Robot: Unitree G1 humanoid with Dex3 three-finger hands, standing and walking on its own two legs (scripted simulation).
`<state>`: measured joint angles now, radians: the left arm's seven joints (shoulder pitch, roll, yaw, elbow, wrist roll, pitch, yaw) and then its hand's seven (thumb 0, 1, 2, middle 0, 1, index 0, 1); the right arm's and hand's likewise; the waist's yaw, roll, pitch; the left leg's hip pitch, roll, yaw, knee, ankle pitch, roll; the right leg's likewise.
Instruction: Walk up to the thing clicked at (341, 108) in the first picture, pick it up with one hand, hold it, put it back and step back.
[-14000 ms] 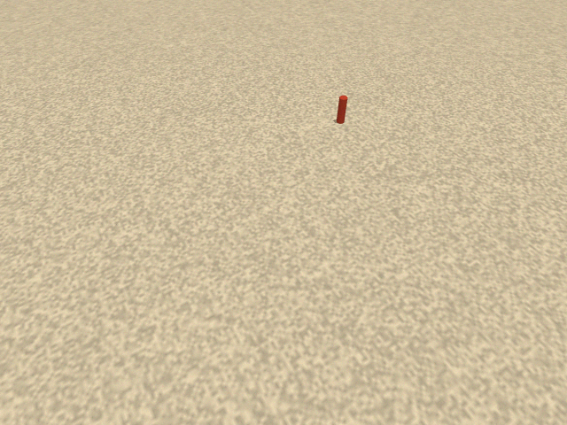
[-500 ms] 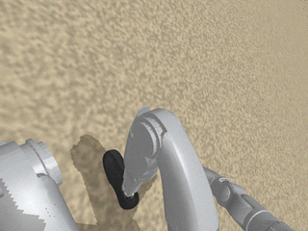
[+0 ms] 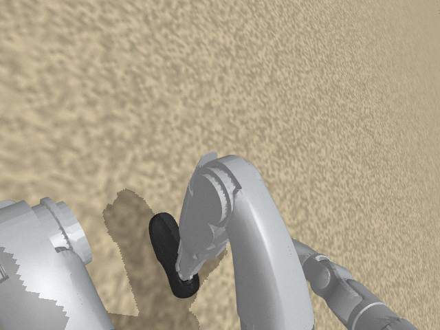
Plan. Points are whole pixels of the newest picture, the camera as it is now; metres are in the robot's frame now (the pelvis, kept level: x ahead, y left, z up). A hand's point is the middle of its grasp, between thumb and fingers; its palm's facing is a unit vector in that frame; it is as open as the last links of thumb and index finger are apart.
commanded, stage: settle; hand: left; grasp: from the side
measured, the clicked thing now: out of the picture +0.43 +0.33 -0.20
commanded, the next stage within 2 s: lift in 1.68 s
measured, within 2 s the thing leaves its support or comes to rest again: neither
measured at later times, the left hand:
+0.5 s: hand out of the picture +0.41 +0.34 -0.06, palm faces +0.41 -0.91 -0.02, open 6.3 cm
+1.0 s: hand out of the picture +0.41 +0.34 +0.02, palm faces +0.40 -0.92 -0.04, open 6.3 cm
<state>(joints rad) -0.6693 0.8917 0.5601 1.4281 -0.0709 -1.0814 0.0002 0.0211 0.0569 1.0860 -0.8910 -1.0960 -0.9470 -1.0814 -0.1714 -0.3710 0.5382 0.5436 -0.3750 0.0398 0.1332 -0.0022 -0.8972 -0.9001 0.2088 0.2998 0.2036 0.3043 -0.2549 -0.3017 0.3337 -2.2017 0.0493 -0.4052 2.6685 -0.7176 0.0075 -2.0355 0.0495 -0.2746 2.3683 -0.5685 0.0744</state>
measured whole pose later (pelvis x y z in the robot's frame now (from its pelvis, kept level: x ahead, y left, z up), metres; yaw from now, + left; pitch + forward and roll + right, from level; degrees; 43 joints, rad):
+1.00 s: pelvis +0.03 -0.02 +0.05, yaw +10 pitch +30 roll -8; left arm -0.61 0.52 0.48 0.88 -0.15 -0.60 -0.22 0.03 0.05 1.10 -0.92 -1.09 -0.97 -1.06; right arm 0.08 -0.30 0.11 0.66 -0.09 0.06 0.08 0.00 -0.89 -0.89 0.21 0.30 0.20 0.30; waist -0.13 -0.03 -0.05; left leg -2.24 0.04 -0.15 2.40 -0.70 0.00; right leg -2.16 -0.04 -0.10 2.30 -0.66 0.01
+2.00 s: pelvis +0.03 -0.02 +0.09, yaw +13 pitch +32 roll -5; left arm -0.67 0.44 0.48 0.93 -0.12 -0.58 -0.20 0.03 0.04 1.11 -0.92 -1.10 -0.98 -1.07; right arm 0.13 -0.28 0.04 0.69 -0.07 0.03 0.06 0.00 -0.91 -0.90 0.21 0.30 0.20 0.30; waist -0.12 0.00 -0.13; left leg -2.13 0.04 -0.09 2.25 -0.68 -0.01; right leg -2.09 -0.05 -0.05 2.19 -0.66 0.01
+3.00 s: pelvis +0.07 +0.00 +0.34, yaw +16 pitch +22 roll -4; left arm -0.19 0.25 0.20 0.35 -0.17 -0.29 -0.03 0.03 0.05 1.09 -0.91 -1.11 -0.97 -1.08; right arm 0.18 -0.23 0.00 0.63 0.03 -0.04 -0.03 0.01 -0.90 -0.89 0.21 0.30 0.20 0.30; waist -0.04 0.02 -0.17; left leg -1.22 0.05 -0.04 1.43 -0.59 0.00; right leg -1.17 -0.04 -0.07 1.36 -0.56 0.02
